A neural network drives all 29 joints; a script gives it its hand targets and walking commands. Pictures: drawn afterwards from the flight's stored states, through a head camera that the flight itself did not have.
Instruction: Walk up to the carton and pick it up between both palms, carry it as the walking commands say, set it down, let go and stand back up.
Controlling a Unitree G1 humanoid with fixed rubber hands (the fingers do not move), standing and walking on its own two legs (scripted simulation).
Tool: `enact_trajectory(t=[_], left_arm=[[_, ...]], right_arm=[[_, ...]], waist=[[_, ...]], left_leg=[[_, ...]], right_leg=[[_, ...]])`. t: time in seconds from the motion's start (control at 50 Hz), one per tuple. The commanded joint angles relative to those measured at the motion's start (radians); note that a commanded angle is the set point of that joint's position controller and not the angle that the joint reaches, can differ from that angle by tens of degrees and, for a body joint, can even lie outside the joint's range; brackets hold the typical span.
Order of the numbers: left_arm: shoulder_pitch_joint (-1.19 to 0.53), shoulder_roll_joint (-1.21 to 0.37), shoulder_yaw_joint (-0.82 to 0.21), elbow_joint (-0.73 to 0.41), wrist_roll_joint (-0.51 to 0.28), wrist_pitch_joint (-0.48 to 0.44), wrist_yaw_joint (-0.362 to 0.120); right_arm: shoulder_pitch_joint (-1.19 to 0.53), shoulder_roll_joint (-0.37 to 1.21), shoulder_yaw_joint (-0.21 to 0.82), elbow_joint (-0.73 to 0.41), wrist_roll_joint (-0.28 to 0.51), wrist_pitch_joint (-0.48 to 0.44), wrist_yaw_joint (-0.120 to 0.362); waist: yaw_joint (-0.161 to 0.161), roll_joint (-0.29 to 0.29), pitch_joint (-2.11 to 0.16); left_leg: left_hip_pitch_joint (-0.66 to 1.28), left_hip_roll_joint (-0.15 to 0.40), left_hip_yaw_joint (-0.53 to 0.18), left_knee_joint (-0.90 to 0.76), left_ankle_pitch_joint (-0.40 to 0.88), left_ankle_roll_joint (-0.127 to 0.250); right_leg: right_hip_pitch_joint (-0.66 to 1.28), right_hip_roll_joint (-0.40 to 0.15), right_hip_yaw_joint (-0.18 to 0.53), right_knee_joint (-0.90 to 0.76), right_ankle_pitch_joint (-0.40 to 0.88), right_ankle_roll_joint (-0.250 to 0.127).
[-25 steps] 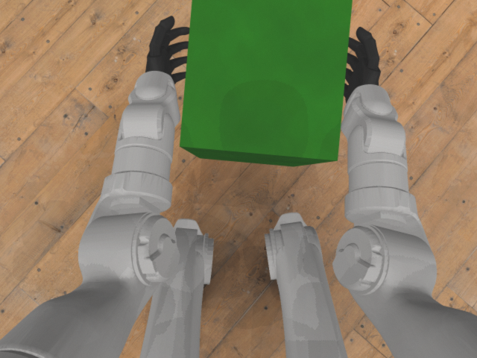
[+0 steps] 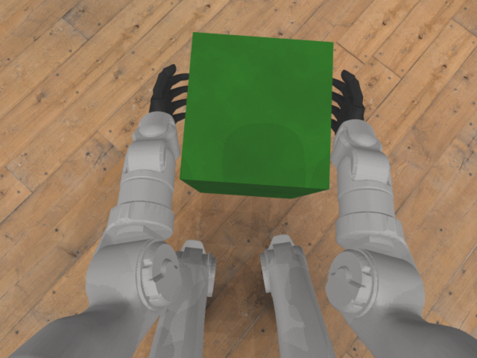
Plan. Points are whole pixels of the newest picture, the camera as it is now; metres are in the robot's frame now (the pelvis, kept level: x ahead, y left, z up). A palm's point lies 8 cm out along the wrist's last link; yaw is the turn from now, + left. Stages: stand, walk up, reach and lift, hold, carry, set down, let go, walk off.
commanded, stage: reach and lift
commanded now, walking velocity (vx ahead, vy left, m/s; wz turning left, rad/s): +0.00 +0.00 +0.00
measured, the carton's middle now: (252, 133) +0.48 -0.04 -0.14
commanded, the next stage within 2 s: none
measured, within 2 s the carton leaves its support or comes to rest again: neither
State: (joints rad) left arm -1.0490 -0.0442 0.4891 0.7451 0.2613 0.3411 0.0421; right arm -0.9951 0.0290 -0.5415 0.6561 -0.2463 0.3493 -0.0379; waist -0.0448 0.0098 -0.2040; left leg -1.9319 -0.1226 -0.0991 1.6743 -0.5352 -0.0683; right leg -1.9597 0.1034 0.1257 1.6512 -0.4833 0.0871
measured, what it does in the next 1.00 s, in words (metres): rises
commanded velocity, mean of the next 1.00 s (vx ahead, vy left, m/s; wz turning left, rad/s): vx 0.00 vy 0.00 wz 0.00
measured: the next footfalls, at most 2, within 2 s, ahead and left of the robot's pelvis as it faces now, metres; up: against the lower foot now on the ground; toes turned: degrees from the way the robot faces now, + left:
none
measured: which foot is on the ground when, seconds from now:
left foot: down 0.00-1.00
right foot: down 0.00-1.00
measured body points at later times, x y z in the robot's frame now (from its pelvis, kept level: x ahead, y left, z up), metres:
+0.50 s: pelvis +0.01 +0.00 +0.06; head +0.23 +0.00 +0.45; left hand +0.48 +0.11 -0.01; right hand +0.46 -0.18 +0.00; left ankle +0.08 +0.13 -0.49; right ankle +0.10 -0.14 -0.49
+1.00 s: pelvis +0.04 +0.00 +0.13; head +0.21 +0.00 +0.54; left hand +0.47 +0.11 +0.07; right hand +0.45 -0.18 +0.07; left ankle +0.08 +0.13 -0.49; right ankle +0.10 -0.14 -0.49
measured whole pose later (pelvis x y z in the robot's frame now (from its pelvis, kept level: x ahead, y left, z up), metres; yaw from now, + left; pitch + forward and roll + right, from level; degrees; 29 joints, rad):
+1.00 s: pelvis +0.04 +0.00 +0.13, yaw -1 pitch +35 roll +0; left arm -0.71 -0.13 0.44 0.65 0.27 0.31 0.03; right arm -0.67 0.12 -0.47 0.58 -0.25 0.32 -0.03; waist -0.04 0.01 -0.26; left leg -1.38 -0.11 -0.12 1.22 -0.46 -0.04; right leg -1.40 0.09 0.15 1.21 -0.42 0.07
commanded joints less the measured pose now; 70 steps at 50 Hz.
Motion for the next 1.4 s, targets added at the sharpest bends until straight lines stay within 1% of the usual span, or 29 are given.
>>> enact_trajectory(t=[0.0,0.02,0.14,0.16,0.3,0.36,0.38,0.4,0.42,0.46,0.48,0.52,0.54,0.56,0.58,0.62,0.74,0.76,0.8,0.84,0.88,0.96,0.98,1.0,1.1,1.12,1.2,1.26,1.38], left_arm=[[-0.564,-0.950,-0.490,0.054,-0.138,-0.024,-0.209],[-0.570,-0.975,-0.507,0.054,-0.140,-0.021,-0.211],[-0.534,-1.002,-0.558,0.022,-0.179,-0.017,-0.210],[-0.515,-0.993,-0.546,0.045,-0.157,-0.010,-0.209],[-0.477,-0.996,-0.525,0.045,-0.141,-0.010,-0.212],[-0.447,-1.036,-0.534,0.046,-0.141,-0.012,-0.209],[-0.437,-1.039,-0.529,0.060,-0.143,-0.012,-0.208],[-0.429,-1.028,-0.524,0.076,-0.127,-0.012,-0.205],[-0.417,-1.036,-0.537,0.064,-0.136,-0.015,-0.204],[-0.389,-1.029,-0.521,0.070,-0.127,-0.017,-0.203],[-0.394,-1.020,-0.526,0.057,-0.116,-0.019,-0.205],[-0.394,-1.023,-0.519,0.060,-0.120,-0.026,-0.209],[-0.371,-1.035,-0.528,0.060,-0.116,-0.028,-0.208],[-0.372,-1.036,-0.543,0.035,-0.130,-0.035,-0.205],[-0.368,-1.039,-0.563,0.020,-0.139,-0.039,-0.206],[-0.339,-1.036,-0.560,0.029,-0.147,-0.041,-0.212],[-0.299,-1.058,-0.566,0.029,-0.128,-0.038,-0.217],[-0.280,-1.044,-0.566,0.021,-0.124,-0.037,-0.221],[-0.248,-1.067,-0.591,0.005,-0.137,-0.043,-0.220],[-0.250,-1.060,-0.588,-0.003,-0.135,-0.047,-0.221],[-0.246,-1.060,-0.604,-0.023,-0.139,-0.046,-0.225],[-0.179,-1.061,-0.601,-0.013,-0.117,-0.041,-0.230],[-0.154,-1.050,-0.575,0.016,-0.098,-0.037,-0.232],[-0.154,-1.055,-0.592,-0.003,-0.100,-0.042,-0.232],[-0.107,-1.063,-0.582,-0.001,-0.094,-0.054,-0.236],[-0.106,-1.059,-0.596,-0.007,-0.091,-0.057,-0.238],[-0.076,-1.063,-0.663,-0.086,-0.122,-0.073,-0.237],[0.013,-1.080,-0.668,-0.061,-0.114,-0.068,-0.242],[0.044,-1.069,-0.700,-0.111,-0.116,-0.066,-0.254]], right_arm=[[-0.604,1.005,0.533,0.102,0.140,0.004,0.255],[-0.594,1.002,0.526,0.106,0.139,0.002,0.254],[-0.581,1.015,0.608,0.037,0.177,0.002,0.254],[-0.594,1.022,0.600,0.038,0.177,0.003,0.253],[-0.501,1.030,0.559,0.110,0.145,0.014,0.259],[-0.508,1.036,0.570,0.054,0.157,0.002,0.258],[-0.493,1.005,0.554,0.084,0.135,0.004,0.260],[-0.493,1.018,0.542,0.115,0.135,0.002,0.262],[-0.482,1.017,0.546,0.097,0.131,0.000,0.266],[-0.468,1.025,0.554,0.096,0.135,0.004,0.266],[-0.437,1.029,0.553,0.104,0.132,-0.001,0.268],[-0.426,1.026,0.540,0.126,0.121,-0.002,0.271],[-0.421,1.034,0.563,0.097,0.123,-0.006,0.270],[-0.426,1.062,0.575,0.096,0.138,-0.008,0.268],[-0.396,1.052,0.594,0.068,0.143,-0.014,0.267],[-0.408,1.049,0.611,0.060,0.152,-0.016,0.264],[-0.347,1.042,0.601,0.065,0.116,-0.014,0.265],[-0.353,1.067,0.629,0.040,0.138,-0.019,0.267],[-0.310,1.077,0.644,0.038,0.145,-0.022,0.264],[-0.293,1.093,0.644,0.048,0.144,-0.022,0.264],[-0.250,1.079,0.633,0.049,0.129,-0.021,0.261],[-0.219,1.070,0.629,0.037,0.118,-0.024,0.265],[-0.199,1.058,0.609,0.060,0.100,-0.018,0.267],[-0.175,1.061,0.608,0.072,0.102,-0.019,0.267],[-0.159,1.062,0.633,0.041,0.106,-0.032,0.273],[-0.149,1.084,0.645,0.032,0.099,-0.035,0.275],[-0.069,1.115,0.695,0.003,0.126,-0.046,0.274],[-0.050,1.099,0.721,-0.037,0.119,-0.046,0.275],[0.035,1.113,0.744,-0.054,0.124,-0.045,0.273]], waist=[[-0.011,-0.011,-0.878],[-0.011,0.029,-0.905],[-0.021,0.001,-0.941],[-0.004,0.006,-0.918],[-0.024,-0.007,-0.825],[-0.007,0.034,-0.855],[-0.045,0.023,-0.811],[-0.006,0.061,-0.810],[-0.037,0.026,-0.800],[-0.017,0.008,-0.807],[-0.007,0.048,-0.780],[-0.025,0.006,-0.762],[-0.010,0.028,-0.776],[-0.006,0.002,-0.801],[-0.017,0.021,-0.812],[-0.003,-0.010,-0.804],[-0.024,-0.014,-0.772],[0.005,0.009,-0.793],[-0.011,-0.013,-0.780],[0.000,-0.025,-0.747],[-0.023,-0.006,-0.729],[-0.010,0.021,-0.677],[-0.024,-0.012,-0.655],[-0.016,0.014,-0.658],[-0.008,0.011,-0.608],[-0.009,-0.011,-0.618],[-0.001,0.014,-0.677],[0.001,-0.020,-0.664],[0.004,0.010,-0.606]], left_leg=[[0.495,-0.076,0.175,-0.195,0.232,0.037],[0.512,-0.075,0.182,-0.196,0.236,0.033],[0.596,-0.075,0.166,-0.233,0.273,0.029],[0.583,-0.073,0.166,-0.246,0.254,0.034],[0.638,-0.073,0.160,-0.307,0.236,0.035],[0.696,-0.076,0.156,-0.342,0.247,0.030],[0.679,-0.069,0.153,-0.347,0.237,0.026],[0.691,-0.067,0.160,-0.350,0.235,0.024],[0.738,-0.064,0.143,-0.370,0.237,0.032],[0.721,-0.066,0.147,-0.379,0.236,0.032],[0.704,-0.075,0.156,-0.396,0.236,0.029],[0.736,-0.063,0.146,-0.412,0.238,0.031],[0.724,-0.072,0.155,-0.418,0.246,0.031],[0.751,-0.070,0.147,-0.417,0.271,0.033],[0.777,-0.066,0.149,-0.428,0.304,0.031],[0.775,-0.067,0.144,-0.439,0.297,0.037],[0.835,-0.060,0.129,-0.506,0.282,0.031],[0.838,-0.059,0.134,-0.499,0.284,0.030],[0.873,-0.059,0.127,-0.519,0.344,0.035],[0.879,-0.062,0.124,-0.548,0.303,0.039],[0.904,-0.059,0.114,-0.574,0.301,0.035],[0.970,-0.047,0.105,-0.626,0.337,0.031],[0.962,-0.044,0.105,-0.637,0.325,0.035],[0.980,-0.046,0.105,-0.648,0.325,0.036],[1.014,-0.039,0.101,-0.707,0.367,0.045],[1.023,-0.039,0.100,-0.711,0.386,0.042],[1.087,-0.041,0.093,-0.735,0.491,0.037],[1.147,-0.032,0.074,-0.770,0.540,0.038],[1.216,-0.027,0.067,-0.844,0.554,0.040]], right_leg=[[0.607,0.066,-0.217,-0.170,0.262,-0.030],[0.612,0.065,-0.216,-0.166,0.264,-0.033],[0.683,0.066,-0.218,-0.202,0.302,-0.030],[0.677,0.062,-0.213,-0.211,0.274,-0.030],[0.681,0.061,-0.213,-0.278,0.231,-0.038],[0.732,0.069,-0.202,-0.300,0.255,-0.038],[0.705,0.064,-0.210,-0.308,0.242,-0.042],[0.694,0.055,-0.193,-0.301,0.233,-0.045],[0.699,0.061,-0.209,-0.323,0.238,-0.039],[0.752,0.060,-0.197,-0.344,0.235,-0.042],[0.766,0.063,-0.189,-0.348,0.254,-0.043],[0.747,0.063,-0.197,-0.368,0.243,-0.038],[0.783,0.066,-0.190,-0.378,0.256,-0.037],[0.811,0.061,-0.190,-0.382,0.275,-0.036],[0.829,0.067,-0.184,-0.387,0.319,-0.038],[0.855,0.056,-0.185,-0.401,0.315,-0.032],[0.903,0.059,-0.175,-0.471,0.292,-0.038],[0.919,0.049,-0.154,-0.470,0.299,-0.040],[0.969,0.053,-0.167,-0.490,0.354,-0.034],[0.973,0.049,-0.159,-0.517,0.313,-0.036],[0.979,0.053,-0.164,-0.537,0.308,-0.041],[0.997,0.046,-0.151,-0.583,0.336,-0.044],[0.995,0.048,-0.147,-0.616,0.320,-0.042],[1.024,0.046,-0.144,-0.609,0.321,-0.045],[1.082,0.043,-0.131,-0.668,0.382,-0.049],[1.076,0.041,-0.124,-0.683,0.389,-0.047],[1.177,0.038,-0.113,-0.697,0.515,-0.053],[1.214,0.037,-0.115,-0.742,0.541,-0.044],[1.311,0.028,-0.094,-0.818,0.578,-0.049]])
